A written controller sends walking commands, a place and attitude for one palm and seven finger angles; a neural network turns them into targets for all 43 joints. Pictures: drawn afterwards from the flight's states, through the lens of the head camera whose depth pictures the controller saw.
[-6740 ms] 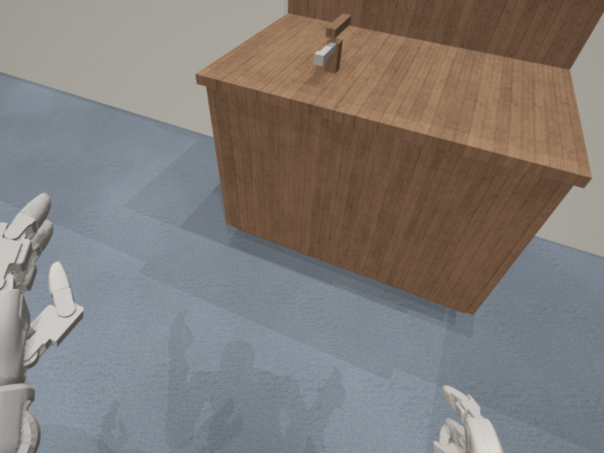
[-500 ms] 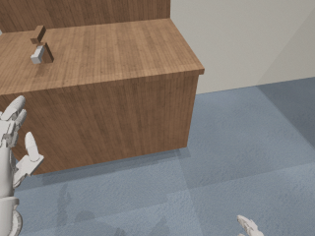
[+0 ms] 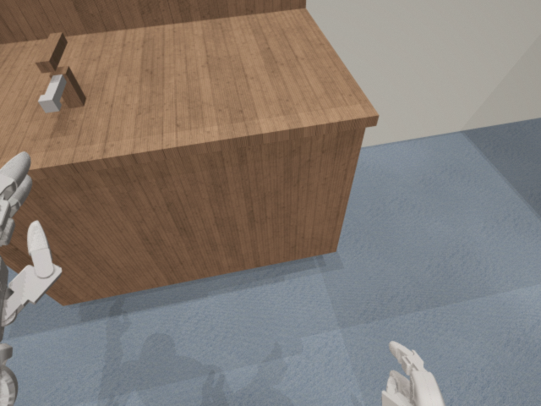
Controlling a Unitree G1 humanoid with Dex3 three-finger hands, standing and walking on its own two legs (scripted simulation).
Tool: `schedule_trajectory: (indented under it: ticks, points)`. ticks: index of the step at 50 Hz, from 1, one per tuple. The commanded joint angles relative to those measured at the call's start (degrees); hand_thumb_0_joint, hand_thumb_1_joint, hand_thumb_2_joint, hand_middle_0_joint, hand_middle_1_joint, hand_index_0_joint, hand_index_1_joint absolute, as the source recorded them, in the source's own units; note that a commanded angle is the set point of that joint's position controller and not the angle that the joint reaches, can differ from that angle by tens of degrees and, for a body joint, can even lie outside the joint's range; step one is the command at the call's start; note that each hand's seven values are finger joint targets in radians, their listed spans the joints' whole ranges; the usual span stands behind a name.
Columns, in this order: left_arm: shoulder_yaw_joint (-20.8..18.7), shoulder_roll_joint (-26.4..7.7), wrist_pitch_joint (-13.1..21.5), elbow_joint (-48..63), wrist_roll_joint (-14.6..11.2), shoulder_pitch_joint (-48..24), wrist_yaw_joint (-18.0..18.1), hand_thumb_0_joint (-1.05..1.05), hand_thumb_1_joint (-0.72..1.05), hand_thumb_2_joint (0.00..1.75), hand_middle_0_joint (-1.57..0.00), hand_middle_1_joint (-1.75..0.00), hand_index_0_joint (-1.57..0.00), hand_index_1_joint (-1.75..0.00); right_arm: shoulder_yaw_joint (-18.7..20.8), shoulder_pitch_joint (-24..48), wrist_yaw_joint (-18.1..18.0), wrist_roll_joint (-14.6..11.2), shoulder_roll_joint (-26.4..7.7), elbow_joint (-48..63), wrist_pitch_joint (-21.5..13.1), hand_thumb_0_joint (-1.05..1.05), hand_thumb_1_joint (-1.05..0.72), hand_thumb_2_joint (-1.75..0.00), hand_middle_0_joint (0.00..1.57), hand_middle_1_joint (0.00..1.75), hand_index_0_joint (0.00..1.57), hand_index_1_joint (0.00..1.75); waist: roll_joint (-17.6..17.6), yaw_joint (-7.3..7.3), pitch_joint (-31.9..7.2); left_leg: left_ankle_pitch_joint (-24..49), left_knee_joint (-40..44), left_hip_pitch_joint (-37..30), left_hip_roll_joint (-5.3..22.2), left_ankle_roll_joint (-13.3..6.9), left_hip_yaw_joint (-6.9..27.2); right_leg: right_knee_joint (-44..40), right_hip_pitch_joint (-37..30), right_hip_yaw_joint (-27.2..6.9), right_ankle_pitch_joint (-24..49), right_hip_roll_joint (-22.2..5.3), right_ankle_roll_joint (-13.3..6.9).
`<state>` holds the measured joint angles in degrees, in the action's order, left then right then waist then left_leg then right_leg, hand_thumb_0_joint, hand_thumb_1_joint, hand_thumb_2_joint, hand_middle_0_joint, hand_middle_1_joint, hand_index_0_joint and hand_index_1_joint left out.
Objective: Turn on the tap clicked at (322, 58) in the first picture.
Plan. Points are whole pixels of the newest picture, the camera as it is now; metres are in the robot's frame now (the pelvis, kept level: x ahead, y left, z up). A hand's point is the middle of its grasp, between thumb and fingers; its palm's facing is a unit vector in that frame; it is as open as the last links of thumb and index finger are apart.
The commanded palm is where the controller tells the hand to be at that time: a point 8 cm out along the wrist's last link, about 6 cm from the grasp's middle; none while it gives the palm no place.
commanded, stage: take the last steps up to it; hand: left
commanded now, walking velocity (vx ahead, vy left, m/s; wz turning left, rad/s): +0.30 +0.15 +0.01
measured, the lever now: (50, 103) +0.65 +0.50 +0.08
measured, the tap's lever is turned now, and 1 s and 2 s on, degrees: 0 0 0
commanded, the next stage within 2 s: come to a stop and stand still in 0.68 s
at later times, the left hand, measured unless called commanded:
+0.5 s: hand (55, 172) +0.35 +0.28 +0.19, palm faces +0.36 -0.81 -0.46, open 7.4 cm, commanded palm +0.29 +0.33 +0.19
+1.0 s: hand (41, 133) +0.42 +0.34 +0.19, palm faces +0.35 -0.84 -0.41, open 7.4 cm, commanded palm +0.36 +0.38 +0.19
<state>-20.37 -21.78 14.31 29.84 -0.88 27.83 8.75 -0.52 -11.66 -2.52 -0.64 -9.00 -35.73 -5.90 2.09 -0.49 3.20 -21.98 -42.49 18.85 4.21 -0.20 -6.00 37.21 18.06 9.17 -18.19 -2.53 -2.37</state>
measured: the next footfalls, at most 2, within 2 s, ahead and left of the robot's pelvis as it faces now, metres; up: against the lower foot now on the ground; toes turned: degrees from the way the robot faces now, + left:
left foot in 0.30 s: +0.19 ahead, +0.20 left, +0.00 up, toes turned +8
right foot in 0.54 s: +0.18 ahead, -0.03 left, +0.00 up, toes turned -11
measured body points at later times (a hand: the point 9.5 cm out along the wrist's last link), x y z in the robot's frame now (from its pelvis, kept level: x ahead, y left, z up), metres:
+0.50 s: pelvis +0.11 +0.06 +0.00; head +0.14 +0.04 +0.45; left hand +0.32 +0.32 +0.22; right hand +0.28 -0.16 -0.09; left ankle +0.15 +0.19 -0.72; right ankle +0.11 -0.03 -0.70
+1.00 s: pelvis +0.18 +0.11 +0.01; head +0.22 +0.13 +0.46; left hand +0.40 +0.38 +0.21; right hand +0.35 -0.13 -0.07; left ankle +0.25 +0.23 -0.72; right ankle +0.15 +0.00 -0.69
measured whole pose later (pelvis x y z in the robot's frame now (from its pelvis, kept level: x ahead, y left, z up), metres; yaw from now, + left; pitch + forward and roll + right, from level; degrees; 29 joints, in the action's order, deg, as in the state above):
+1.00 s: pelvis +0.18 +0.11 +0.01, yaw -3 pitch -1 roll +0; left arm -23.1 -24.3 13.5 30.2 -1.9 24.0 8.9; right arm 0.8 -8.7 -2.7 0.0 -9.4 -33.3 -4.0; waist -3.5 -0.3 5.4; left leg -10.6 -30.8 18.9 4.0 -0.5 -8.1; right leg 49.9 19.2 3.1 -29.1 -1.9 1.4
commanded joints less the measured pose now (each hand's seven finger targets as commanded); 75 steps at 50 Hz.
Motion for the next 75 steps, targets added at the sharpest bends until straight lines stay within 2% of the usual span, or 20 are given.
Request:
schedule_trajectory:
  ticks: [1,6,12,14,15,18,25,26,27,28,34,41,43,45,55,58,60,62,68,75]
  points:
    - [-10.8,-11.5,3.3,6.8,-1.8,-3.2,0.9,0.00,0.90,0.90,-0.20,-0.30,-0.20,-0.30,4.0,4.8,0.3,0.0,-8.3,7.0,-1.3,0.00,-0.90,-0.90,0.20,0.30,0.20,0.30,-12.5,0.52,-4.6,-2.7,-29.6,27.1,0.6,1.3,8.8,-21.5,-19.1,-37.2,10.2,-24.5,-10.9]
    - [-7.5,-8.1,5.4,7.2,-0.2,-2.5,0.6,0.00,0.90,0.90,-0.20,-0.30,-0.20,-0.30,3.1,4.7,0.3,0.5,-7.4,7.1,0.4,0.00,-0.90,-0.90,0.20,0.30,0.20,0.30,-9.9,0.17,-6.5,3.8,-9.7,16.8,2.9,1.1,3.7,-15.8,-14.5,-11.8,30.7,-16.6,-5.7]
    - [-8.2,-10.1,4.8,14.5,0.2,-5.1,2.1,0.00,0.90,0.90,-0.20,-0.30,-0.20,-0.30,4.2,4.1,-0.9,0.8,-7.3,9.1,-1.5,0.00,-0.90,-0.90,0.20,0.30,0.20,0.30,-7.5,0.63,-10.7,14.3,15.3,-6.6,-4.1,0.1,-7.2,-6.5,-11.2,-7.1,27.0,-11.5,-2.2]
    - [-8.6,-10.1,5.3,15.4,-0.2,-5.0,2.2,0.00,0.90,0.90,-0.20,-0.30,-0.20,-0.30,5.3,2.4,-1.4,0.2,-9.5,9.4,-1.9,0.00,-0.90,-0.90,0.20,0.30,0.20,0.30,5.6,-0.90,-14.8,22.2,18.4,-20.7,4.5,-4.5,4.5,12.5,-0.6,-2.8,15.2,-5.9,1.9]
    - [-8.5,-9.7,5.6,15.3,-0.4,-6.0,2.1,0.00,0.90,0.90,-0.20,-0.30,-0.20,-0.30,5.9,2.4,-1.0,0.1,-10.3,9.8,-1.7,0.00,-0.90,-0.90,0.20,0.30,0.20,0.30,14.4,-0.54,-15.6,31.5,19.4,-25.4,14.6,-10.1,18.9,24.2,10.4,-2.4,-13.2,-0.7,3.2]
    - [-11.0,-12.7,4.8,11.2,-1.1,-4.0,1.1,0.00,0.90,0.90,-0.20,-0.30,-0.20,-0.30,5.3,4.0,-1.2,-0.2,-9.1,8.2,-1.6,0.00,-0.90,-0.90,0.20,0.30,0.20,0.30,12.8,0.31,-11.2,18.0,22.4,-16.2,17.6,-16.2,22.9,32.5,18.2,-8.3,-16.0,-3.9,3.3]
    - [-8.5,-8.8,2.7,10.8,-1.1,0.3,1.1,0.00,0.90,0.90,-0.20,-0.30,-0.20,-0.30,3.6,4.0,-1.0,-0.6,-8.8,8.0,-2.4,0.00,-0.90,-0.90,0.20,0.30,0.20,0.30,7.1,1.30,-10.0,4.7,14.1,2.3,8.5,-5.7,3.5,-6.5,-9.1,-0.4,-0.9,-0.7,3.4]
    - [-8.5,-9.2,2.4,9.8,-0.6,-1.1,1.2,0.00,0.90,0.90,-0.20,-0.30,-0.20,-0.30,3.6,3.5,-1.0,-0.5,-8.2,8.0,-1.9,0.00,-0.90,-0.90,0.20,0.30,0.20,0.30,-1.9,0.94,-9.6,-0.7,5.1,6.9,4.5,-3.4,0.5,-13.6,-12.2,-8.3,-0.1,-5.4,1.1]
    - [-10.1,-11.7,1.9,8.0,-0.4,-1.6,1.5,0.00,0.90,0.90,-0.20,-0.30,-0.20,-0.30,3.4,4.2,-0.9,-0.2,-7.2,8.8,-1.3,0.00,-0.90,-0.90,0.20,0.30,0.20,0.30,-17.4,0.75,-8.6,-7.7,-9.4,17.8,-2.6,-0.3,-3.1,-19.9,-16.0,-31.0,2.6,-17.9,-4.8]
    - [-10.6,-11.6,1.3,6.3,-1.9,-3.0,1.5,0.00,0.90,0.90,-0.20,-0.30,-0.20,-0.30,3.8,5.6,-0.2,-0.3,-9.0,9.0,-1.4,0.00,-0.90,-0.90,0.20,0.30,0.20,0.30,-21.1,1.64,-7.3,-7.8,-20.4,23.2,-2.9,0.9,3.1,-22.6,-16.5,-40.9,6.6,-24.0,-7.2]
    - [-7.1,-8.7,4.4,5.7,0.0,-3.9,0.8,0.00,0.90,0.90,-0.20,-0.30,-0.20,-0.30,2.4,5.4,-0.3,0.5,-7.5,6.7,0.1,0.00,-0.90,-0.90,0.20,0.30,0.20,0.30,-9.8,0.18,-7.6,2.5,-14.0,17.4,0.7,1.8,3.6,-14.0,-16.8,-11.6,40.5,-16.7,-4.6]
    - [-8.1,-9.9,3.5,14.8,-0.1,-3.2,1.9,0.00,0.90,0.90,-0.20,-0.30,-0.20,-0.30,3.4,4.2,-1.2,0.8,-7.3,10.1,-0.3,0.00,-0.90,-0.90,0.20,0.30,0.20,0.30,-8.4,0.76,-11.7,16.7,16.4,-5.6,-3.4,0.9,-4.3,-7.0,-13.3,-6.4,32.3,-11.1,-1.4]
    - [-8.2,-10.6,3.5,17.3,-0.7,-4.0,1.9,0.00,0.90,0.90,-0.20,-0.30,-0.20,-0.30,4.7,3.2,-1.9,0.0,-9.7,11.1,-0.2,0.00,-0.90,-0.90,0.20,0.30,0.20,0.30,6.1,0.64,-14.9,37.8,18.3,-19.7,8.3,-2.8,8.4,6.6,-2.4,-3.1,11.0,-3.9,3.1]
    - [-8.7,-9.5,3.4,9.6,-0.9,-1.6,1.3,0.00,0.90,0.90,-0.20,-0.30,-0.20,-0.30,4.5,1.7,-1.2,0.7,-9.2,10.5,-0.4,0.00,-0.90,-0.90,0.20,0.30,0.20,0.30,11.0,0.41,-12.6,50.9,22.2,-18.9,17.7,-9.5,20.7,19.2,7.3,-6.6,-17.8,1.2,3.7]
    - [-6.9,-8.1,-0.1,15.5,-2.2,-0.7,0.4,0.00,0.90,0.90,-0.20,-0.30,-0.20,-0.30,2.7,3.0,0.8,0.6,-9.1,11.0,-2.4,0.00,-0.90,-0.90,0.20,0.30,0.20,0.30,12.2,-0.03,-9.6,22.1,22.2,-4.9,13.5,-4.6,7.8,-4.7,-6.2,-3.6,-3.2,2.5,4.2]
    - [-8.3,-9.5,-0.7,12.3,-1.9,-2.6,0.4,0.00,0.90,0.90,-0.20,-0.30,-0.20,-0.30,2.2,3.7,0.2,0.2,-8.5,11.2,-1.6,0.00,-0.90,-0.90,0.20,0.30,0.20,0.30,6.2,0.11,-8.9,8.2,19.2,0.3,9.7,-1.8,4.6,-13.1,-11.7,-5.8,4.0,0.7,3.3]
    - [-7.1,-8.5,-1.8,8.8,-2.4,-3.7,0.0,0.00,0.90,0.90,-0.20,-0.30,-0.20,-0.30,1.9,3.8,-0.1,0.0,-7.1,11.2,-1.0,0.00,-0.90,-0.90,0.20,0.30,0.20,0.30,-8.4,0.30,-6.8,-1.9,9.2,-0.5,1.5,1.5,-0.4,-19.8,-2.7,-17.2,-0.8,-6.2,0.2]
    - [-5.9,-8.4,-2.8,8.7,-2.7,-4.9,0.3,0.00,0.90,0.90,-0.20,-0.30,-0.20,-0.30,1.2,4.3,-0.4,0.3,-6.7,9.8,-0.7,0.00,-0.90,-0.90,0.20,0.30,0.20,0.30,-11.2,0.39,-4.8,-0.4,-1.2,0.4,-1.0,1.6,3.2,-24.4,1.6,-25.5,-2.0,-13.1,-4.2]
    - [-5.3,-8.6,-1.8,9.8,-1.5,-6.4,1.5,0.00,0.90,0.90,-0.20,-0.30,-0.20,-0.30,0.8,5.7,-1.8,0.2,-7.5,8.4,-0.7,0.00,-0.90,-0.90,0.20,0.30,0.20,0.30,-6.5,0.76,-8.3,4.3,9.6,-0.2,-2.1,1.0,4.4,-16.2,-11.1,-15.8,21.8,-10.4,-3.1]
    - [-5.1,-8.2,-0.1,10.0,-1.1,-3.5,0.9,0.00,0.90,0.90,-0.20,-0.30,-0.20,-0.30,1.0,5.6,-2.2,0.6,-8.8,9.8,0.2,0.00,-0.90,-0.90,0.20,0.30,0.20,0.30,6.6,1.26,-5.6,11.1,23.6,3.4,6.4,-2.2,11.9,-12.1,-11.8,-10.0,5.8,-0.9,2.6]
